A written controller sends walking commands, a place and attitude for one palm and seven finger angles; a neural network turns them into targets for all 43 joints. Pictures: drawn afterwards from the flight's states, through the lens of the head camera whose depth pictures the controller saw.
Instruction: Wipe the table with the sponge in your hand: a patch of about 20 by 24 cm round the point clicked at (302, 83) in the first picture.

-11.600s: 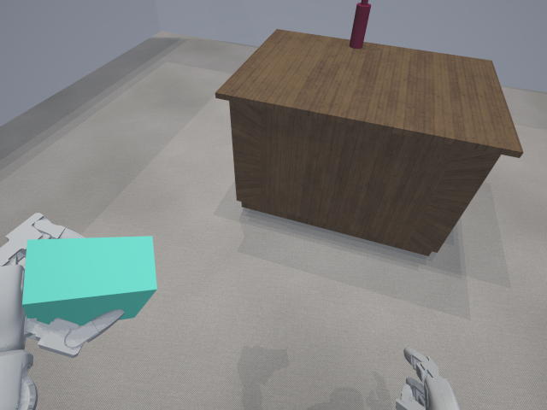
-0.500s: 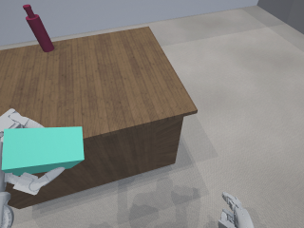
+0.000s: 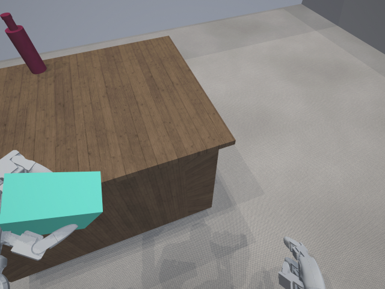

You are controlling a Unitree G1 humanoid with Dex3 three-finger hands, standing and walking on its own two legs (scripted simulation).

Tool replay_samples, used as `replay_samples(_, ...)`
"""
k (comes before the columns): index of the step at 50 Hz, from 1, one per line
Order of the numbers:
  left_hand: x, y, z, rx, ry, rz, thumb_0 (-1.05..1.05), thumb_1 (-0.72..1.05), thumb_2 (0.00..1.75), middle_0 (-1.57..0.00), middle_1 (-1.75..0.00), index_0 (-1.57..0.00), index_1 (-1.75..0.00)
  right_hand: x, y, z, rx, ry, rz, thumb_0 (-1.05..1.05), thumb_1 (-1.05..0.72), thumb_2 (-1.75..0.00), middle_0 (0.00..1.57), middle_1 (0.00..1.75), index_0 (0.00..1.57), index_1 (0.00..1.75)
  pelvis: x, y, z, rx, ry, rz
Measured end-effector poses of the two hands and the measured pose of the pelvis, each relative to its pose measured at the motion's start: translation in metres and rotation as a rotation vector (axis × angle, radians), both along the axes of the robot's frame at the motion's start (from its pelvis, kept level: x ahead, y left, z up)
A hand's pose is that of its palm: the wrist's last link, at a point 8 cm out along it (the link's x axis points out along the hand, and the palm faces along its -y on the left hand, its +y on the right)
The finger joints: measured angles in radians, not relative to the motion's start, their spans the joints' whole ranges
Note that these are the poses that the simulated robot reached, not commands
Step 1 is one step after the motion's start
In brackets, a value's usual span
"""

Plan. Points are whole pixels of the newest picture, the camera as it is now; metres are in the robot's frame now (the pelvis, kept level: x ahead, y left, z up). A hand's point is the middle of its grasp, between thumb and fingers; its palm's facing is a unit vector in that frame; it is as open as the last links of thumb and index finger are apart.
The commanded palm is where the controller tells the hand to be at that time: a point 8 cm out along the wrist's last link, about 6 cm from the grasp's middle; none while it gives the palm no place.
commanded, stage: come to a stop and stand still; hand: left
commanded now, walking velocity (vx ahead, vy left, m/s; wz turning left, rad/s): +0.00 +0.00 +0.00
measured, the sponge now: (65, 205) +0.22 +0.21 +0.14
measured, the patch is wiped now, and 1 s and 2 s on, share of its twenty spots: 0.00 0.00 0.00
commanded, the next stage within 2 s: look again from close up in 0.88 s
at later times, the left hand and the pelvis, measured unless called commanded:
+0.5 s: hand (17, 228) +0.18 +0.25 +0.15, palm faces +0.35 -0.84 -0.41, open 10.2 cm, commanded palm +0.13 +0.29 +0.18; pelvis -0.03 +0.01 +0.00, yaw -1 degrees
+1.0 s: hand (1, 224) +0.19 +0.28 +0.15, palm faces +0.35 -0.82 -0.44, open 10.2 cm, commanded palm +0.13 +0.31 +0.18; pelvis -0.03 +0.03 +0.00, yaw -1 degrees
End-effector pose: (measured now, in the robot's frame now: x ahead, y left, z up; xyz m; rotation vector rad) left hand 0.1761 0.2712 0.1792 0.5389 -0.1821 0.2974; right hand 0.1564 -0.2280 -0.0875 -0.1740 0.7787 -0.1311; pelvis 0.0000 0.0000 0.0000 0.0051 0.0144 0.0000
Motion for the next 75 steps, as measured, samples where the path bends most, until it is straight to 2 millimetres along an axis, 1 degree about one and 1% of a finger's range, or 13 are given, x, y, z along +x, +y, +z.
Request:
replay_samples(8, -0.012, 0.013, -0.012, -0.069, -0.018, 0.044, -0.01, -0.51, 1.01, -0.71, -1.38, -0.72, -1.37, -0.017, -0.009, 0.008, -0.067, 0.008, -0.013, 0.02, -0.91, -0.9, 0.2, 0.3, 0.19, 0.3, -0.009, 0.003, 0.001, -0.008, -0.022, -0.005)
replay_samples(18, -0.025, 0.011, -0.008, -0.075, -0.029, 0.009, -0.01, -0.51, 1.01, -0.71, -1.38, -0.72, -1.36, -0.03, 0.006, 0.013, -0.04, -0.033, 0.009, 0.02, -0.9, -0.9, 0.2, 0.3, 0.2, 0.3, -0.025, 0.007, 0.003, -0.019, -0.025, -0.01)
replay_samples(31, -0.033, 0.029, -0.016, -0.094, -0.003, 0.04, -0.01, -0.51, 1.01, -0.71, -1.38, -0.73, -1.36, -0.045, 0.024, 0.009, -0.038, 0.003, 0.026, 0.02, -0.9, -0.9, 0.2, 0.3, 0.2, 0.3, -0.033, 0.02, 0.005, -0.023, -0.028, -0.01)
replay_samples(49, -0.032, 0.039, -0.013, -0.093, -0.031, 0.028, -0.01, -0.51, 1.01, -0.71, -1.38, -0.73, -1.36, -0.034, 0.034, 0.017, -0.052, -0.04, 0.032, 0.02, -0.9, -0.9, 0.2, 0.3, 0.2, 0.3, -0.033, 0.031, 0.004, -0.025, -0.022, -0.014)
replay_samples(50, -0.029, 0.043, -0.006, -0.024, -0.039, 0.014, -0.01, -0.51, 1.01, -0.71, -1.38, -0.73, -1.36, -0.034, 0.035, 0.018, -0.061, -0.042, 0.05, 0.02, -0.9, -0.9, 0.2, 0.3, 0.2, 0.3, -0.034, 0.031, 0.004, -0.03, -0.021, -0.01)
replay_samples(52, -0.016, 0.064, 0.019, 0.108, -0.141, 0.008, -0.01, -0.51, 1.01, -0.71, -1.38, -0.73, -1.36, -0.035, 0.037, 0.015, -0.072, -0.025, 0.099, 0.02, -0.9, -0.9, 0.2, 0.3, 0.2, 0.3, -0.041, 0.028, 0.002, -0.031, -0.02, -0.001)
replay_samples(55, -0.004, 0.09, 0.035, 0.07, -0.237, 0.074, -0.01, -0.51, 1.01, -0.71, -1.38, -0.73, -1.36, -0.038, 0.039, 0.015, -0.041, -0.029, 0.105, 0.02, -0.9, -0.9, 0.2, 0.3, 0.2, 0.3, -0.044, 0.031, 0.002, -0.026, -0.021, -0.02)
replay_samples(58, -0.004, 0.077, 0.022, 0.004, -0.186, 0.039, -0.01, -0.51, 1.01, -0.71, -1.38, -0.73, -1.36, -0.041, 0.04, 0.02, -0.008, -0.076, 0.059, 0.02, -0.9, -0.9, 0.2, 0.3, 0.2, 0.3, -0.04, 0.041, 0.003, -0.023, -0.019, -0.042)
replay_samples(62, -0.011, 0.051, -0.015, -0.058, -0.023, -0.083, -0.01, -0.5, 1.01, -0.71, -1.38, -0.73, -1.36, -0.047, 0.043, 0.024, -0.023, -0.084, 0.012, 0.02, -0.9, -0.9, 0.2, 0.3, 0.2, 0.3, -0.032, 0.051, 0.004, -0.022, -0.014, -0.053)
replay_samples(66, -0.013, 0.057, -0.036, -0.085, 0.043, -0.09, -0.01, -0.5, 1.01, -0.71, -1.38, -0.73, -1.36, -0.047, 0.049, 0.025, -0.062, -0.051, 0.02, 0.02, -0.9, -0.9, 0.2, 0.3, 0.2, 0.3, -0.027, 0.054, 0.003, -0.021, -0.019, -0.044)
replay_samples(68, -0.011, 0.068, -0.034, -0.08, 0.015, -0.059, -0.01, -0.5, 1.01, -0.71, -1.38, -0.73, -1.36, -0.044, 0.053, 0.026, -0.076, -0.042, 0.042, 0.02, -0.9, -0.9, 0.2, 0.3, 0.2, 0.3, -0.026, 0.055, 0.003, -0.023, -0.023, -0.037)
replay_samples(71, -0.007, 0.081, -0.021, -0.075, -0.069, -0.013, -0.01, -0.5, 1.01, -0.71, -1.38, -0.73, -1.36, -0.033, 0.061, 0.028, -0.082, -0.052, 0.078, 0.02, -0.9, -0.9, 0.2, 0.3, 0.2, 0.3, -0.024, 0.057, 0.002, -0.027, -0.027, -0.032)
replay_samples(75, -0.003, 0.085, -0.003, -0.079, -0.175, -0.007, -0.01, -0.5, 1.01, -0.71, -1.38, -0.73, -1.36, -0.015, 0.072, 0.033, -0.073, -0.096, 0.11, 0.02, -0.9, -0.9, 0.2, 0.3, 0.2, 0.3, -0.019, 0.063, 0.002, -0.032, -0.023, -0.03)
